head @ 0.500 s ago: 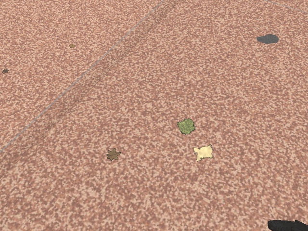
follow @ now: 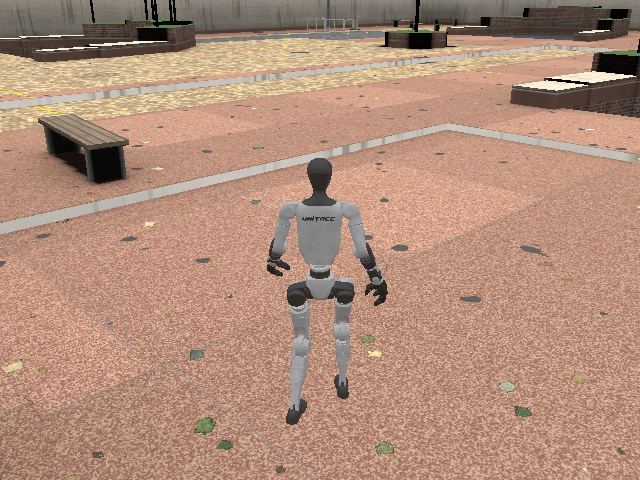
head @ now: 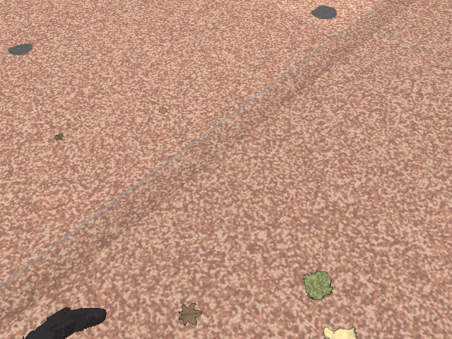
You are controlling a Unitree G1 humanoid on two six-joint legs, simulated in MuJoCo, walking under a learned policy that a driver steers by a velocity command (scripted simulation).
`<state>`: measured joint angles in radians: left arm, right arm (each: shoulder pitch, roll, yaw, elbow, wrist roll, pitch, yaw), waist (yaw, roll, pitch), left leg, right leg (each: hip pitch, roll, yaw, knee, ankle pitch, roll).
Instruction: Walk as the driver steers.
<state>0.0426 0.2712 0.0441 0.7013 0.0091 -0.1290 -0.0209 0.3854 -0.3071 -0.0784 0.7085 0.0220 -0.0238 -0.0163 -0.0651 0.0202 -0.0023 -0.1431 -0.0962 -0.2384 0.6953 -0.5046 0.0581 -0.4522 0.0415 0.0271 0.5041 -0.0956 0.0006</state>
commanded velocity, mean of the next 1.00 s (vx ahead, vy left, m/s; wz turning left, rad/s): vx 0.50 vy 0.00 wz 0.20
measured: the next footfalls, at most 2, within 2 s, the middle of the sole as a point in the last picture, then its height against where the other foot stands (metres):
left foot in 0.46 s outside the picture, level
right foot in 0.94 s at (210, 276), level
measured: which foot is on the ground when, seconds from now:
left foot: up 0.00-0.44, down 0.46-0.96, up 0.98-1.00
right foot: down 0.00-0.48, up 0.50-0.92, down 0.94-1.00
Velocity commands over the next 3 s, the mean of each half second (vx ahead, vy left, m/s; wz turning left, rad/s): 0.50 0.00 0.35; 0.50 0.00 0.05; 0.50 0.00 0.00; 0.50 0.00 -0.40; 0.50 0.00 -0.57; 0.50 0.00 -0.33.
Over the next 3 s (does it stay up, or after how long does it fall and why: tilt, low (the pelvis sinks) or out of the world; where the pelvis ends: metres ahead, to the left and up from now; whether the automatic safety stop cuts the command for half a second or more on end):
stays up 1.56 0.08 -0.12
